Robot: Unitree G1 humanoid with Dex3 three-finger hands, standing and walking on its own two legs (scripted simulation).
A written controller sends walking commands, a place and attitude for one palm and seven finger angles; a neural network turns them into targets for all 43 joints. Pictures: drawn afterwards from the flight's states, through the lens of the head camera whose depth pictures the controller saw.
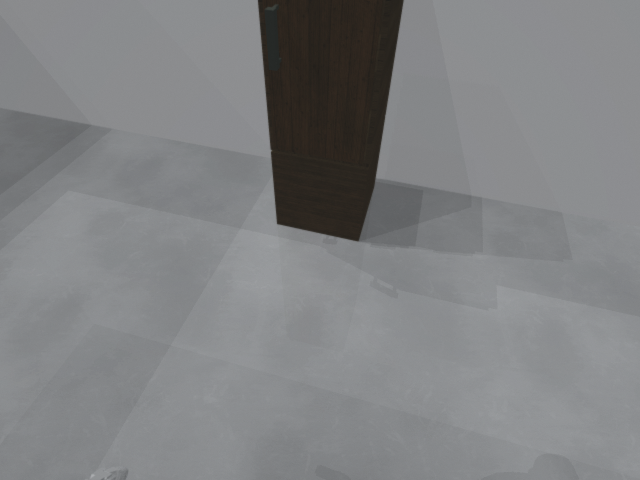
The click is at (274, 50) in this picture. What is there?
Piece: cupboard door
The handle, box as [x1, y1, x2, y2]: [264, 4, 281, 70]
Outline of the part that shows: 277,4 275,4 272,7 267,7 264,9 269,69 276,70 279,67 279,62 281,60 278,57 276,10 278,8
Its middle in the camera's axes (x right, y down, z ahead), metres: -0.14 -0.58 +1.12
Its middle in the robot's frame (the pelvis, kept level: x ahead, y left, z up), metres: +1.23 +0.19 +0.06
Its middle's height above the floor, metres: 0.83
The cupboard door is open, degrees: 0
